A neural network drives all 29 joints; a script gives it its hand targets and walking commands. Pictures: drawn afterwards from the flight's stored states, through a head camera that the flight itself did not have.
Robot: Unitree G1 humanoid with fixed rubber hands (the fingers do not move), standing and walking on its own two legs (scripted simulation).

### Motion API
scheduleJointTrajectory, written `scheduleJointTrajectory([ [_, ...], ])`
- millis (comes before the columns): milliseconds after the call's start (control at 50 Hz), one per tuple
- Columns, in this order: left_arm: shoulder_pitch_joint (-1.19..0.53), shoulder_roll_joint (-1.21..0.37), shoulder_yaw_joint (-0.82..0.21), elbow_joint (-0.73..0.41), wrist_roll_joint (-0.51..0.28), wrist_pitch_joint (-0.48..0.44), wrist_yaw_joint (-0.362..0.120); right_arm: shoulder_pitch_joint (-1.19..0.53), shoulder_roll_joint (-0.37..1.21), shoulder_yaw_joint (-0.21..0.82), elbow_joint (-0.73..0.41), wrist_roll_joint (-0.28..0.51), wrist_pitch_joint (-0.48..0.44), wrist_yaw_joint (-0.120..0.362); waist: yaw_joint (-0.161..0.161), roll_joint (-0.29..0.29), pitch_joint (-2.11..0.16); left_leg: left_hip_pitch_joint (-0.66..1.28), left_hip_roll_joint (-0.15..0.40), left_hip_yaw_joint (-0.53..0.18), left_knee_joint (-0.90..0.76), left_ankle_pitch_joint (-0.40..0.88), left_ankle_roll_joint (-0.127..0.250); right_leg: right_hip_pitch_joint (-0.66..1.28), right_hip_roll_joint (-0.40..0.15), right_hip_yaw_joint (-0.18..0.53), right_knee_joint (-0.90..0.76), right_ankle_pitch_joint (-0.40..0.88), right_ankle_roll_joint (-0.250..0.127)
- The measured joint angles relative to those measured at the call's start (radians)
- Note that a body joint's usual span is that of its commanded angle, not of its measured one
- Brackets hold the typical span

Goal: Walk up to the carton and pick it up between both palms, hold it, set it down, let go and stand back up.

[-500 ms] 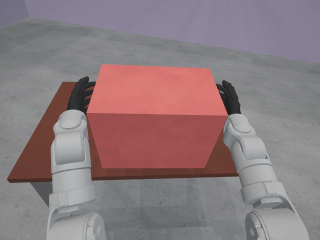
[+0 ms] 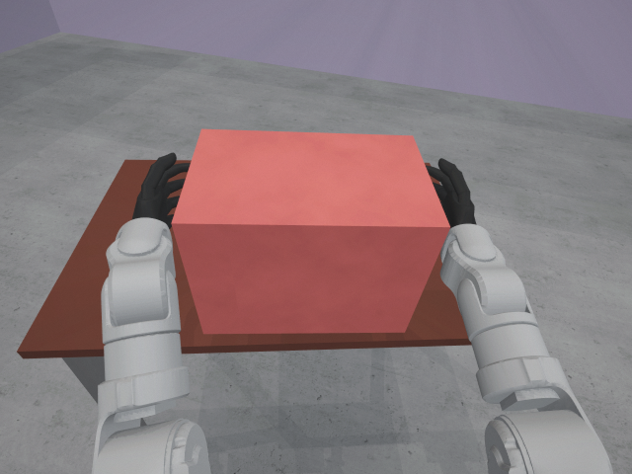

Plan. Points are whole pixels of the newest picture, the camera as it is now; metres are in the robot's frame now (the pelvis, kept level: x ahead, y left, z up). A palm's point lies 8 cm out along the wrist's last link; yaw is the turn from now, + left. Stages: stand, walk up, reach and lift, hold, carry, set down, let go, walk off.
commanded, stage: hold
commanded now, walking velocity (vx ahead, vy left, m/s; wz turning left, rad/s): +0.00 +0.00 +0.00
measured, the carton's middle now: (307, 235) +0.38 +0.01 +0.13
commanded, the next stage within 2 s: none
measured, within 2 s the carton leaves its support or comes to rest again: neither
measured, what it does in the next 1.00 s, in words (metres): stands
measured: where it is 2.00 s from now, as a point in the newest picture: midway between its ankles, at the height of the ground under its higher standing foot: outside the picture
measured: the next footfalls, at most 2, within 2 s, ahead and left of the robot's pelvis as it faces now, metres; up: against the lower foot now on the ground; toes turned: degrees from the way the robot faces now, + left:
none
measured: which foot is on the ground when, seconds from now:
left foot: down 0.00-1.00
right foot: down 0.00-1.00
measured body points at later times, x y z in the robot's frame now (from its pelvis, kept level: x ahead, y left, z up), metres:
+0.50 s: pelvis +0.00 +0.00 +0.00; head -0.03 +0.03 +0.45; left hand +0.37 +0.19 +0.18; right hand +0.37 -0.17 +0.18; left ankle +0.02 +0.14 -0.75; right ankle +0.01 -0.13 -0.75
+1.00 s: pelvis +0.00 +0.00 +0.00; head -0.04 +0.02 +0.45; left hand +0.38 +0.19 +0.18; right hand +0.37 -0.18 +0.17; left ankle +0.02 +0.14 -0.75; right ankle +0.01 -0.13 -0.75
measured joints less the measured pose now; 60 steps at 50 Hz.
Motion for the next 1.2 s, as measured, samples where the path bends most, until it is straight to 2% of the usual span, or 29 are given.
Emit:
scheduleJointTrajectory([
  [180,0.004,0.014,-0.006,-0.009,-0.029,-0.017,0.005,0.017,0.012,-0.003,-0.025,0.0,-0.02,-0.011,-0.007,-0.012,-0.011,-0.013,-0.001,-0.008,0.012,-0.005,-0.001,-0.007,-0.001,-0.008,0.007,-0.006,0.0],
  [380,-0.001,-0.001,-0.004,0.013,0.0,0.0,-0.001,0.011,0.001,-0.004,0.001,0.003,0.0,-0.002,-0.008,-0.006,-0.004,0.008,-0.002,0.004,0.008,-0.01,0.003,0.01,-0.002,0.003,0.0,-0.004,0.003],
  [540,0.032,0.005,-0.024,-0.049,-0.026,-0.011,0.014,0.032,-0.008,0.015,-0.052,0.021,-0.016,-0.01,-0.011,-0.007,-0.011,-0.005,0.0,-0.005,0.012,-0.008,-0.001,0.006,0.0,-0.005,-0.007,0.0,0.001],
  [680,0.005,0.001,-0.002,0.01,0.002,0.01,-0.004,0.014,0.01,-0.005,0.009,-0.002,0.003,-0.002,0.0,-0.017,-0.003,0.009,0.004,-0.002,0.005,-0.003,-0.004,0.009,0.004,-0.002,0.005,-0.003,-0.005],
  [820,0.007,0.004,-0.017,-0.017,-0.019,-0.018,0.012,0.018,0.005,-0.013,-0.029,-0.002,-0.02,0.001,-0.01,0.003,-0.013,-0.013,0.003,-0.01,0.008,0.002,-0.005,-0.005,0.003,-0.01,-0.001,0.004,-0.004],
  [940,-0.052,0.0,0.025,0.074,0.017,-0.012,-0.01,-0.029,0.014,-0.032,0.049,-0.037,-0.002,0.007,-0.003,0.0,-0.005,0.002,0.001,0.0,-0.007,0.007,0.0,-0.007,0.001,0.0,0.013,-0.002,-0.003],
  [1060,0.007,0.002,0.01,-0.001,-0.013,-0.03,-0.005,0.01,0.004,0.01,-0.017,0.002,-0.02,-0.012,-0.004,-0.001,-0.012,-0.006,0.002,-0.003,0.001,0.001,-0.003,-0.004,0.002,-0.003,-0.001,0.0,-0.001],
  [1200,0.019,0.007,0.001,-0.005,-0.008,-0.004,-0.006,0.025,0.018,0.002,-0.003,0.0,-0.016,-0.009,-0.005,-0.018,-0.019,0.005,-0.003,-0.007,0.005,-0.009,-0.001,0.01,-0.002,-0.007,0.002,-0.01,0.0],
])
